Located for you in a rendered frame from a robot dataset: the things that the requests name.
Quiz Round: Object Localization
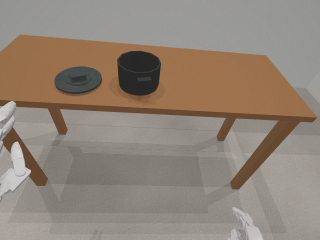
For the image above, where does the pot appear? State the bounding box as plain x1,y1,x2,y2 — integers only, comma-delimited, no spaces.
117,51,161,96

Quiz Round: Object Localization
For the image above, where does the lid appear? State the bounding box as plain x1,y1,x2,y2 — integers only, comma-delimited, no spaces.
54,66,102,94

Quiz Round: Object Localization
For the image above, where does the robot left hand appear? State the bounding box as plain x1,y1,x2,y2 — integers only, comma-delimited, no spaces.
0,101,31,202

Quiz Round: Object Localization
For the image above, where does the knob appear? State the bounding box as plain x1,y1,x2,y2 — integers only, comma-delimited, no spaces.
69,68,87,81

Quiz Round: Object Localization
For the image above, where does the table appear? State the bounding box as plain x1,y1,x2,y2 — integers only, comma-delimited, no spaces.
0,34,318,190

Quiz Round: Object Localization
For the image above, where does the robot right hand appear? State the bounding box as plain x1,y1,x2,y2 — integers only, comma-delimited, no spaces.
227,207,264,240

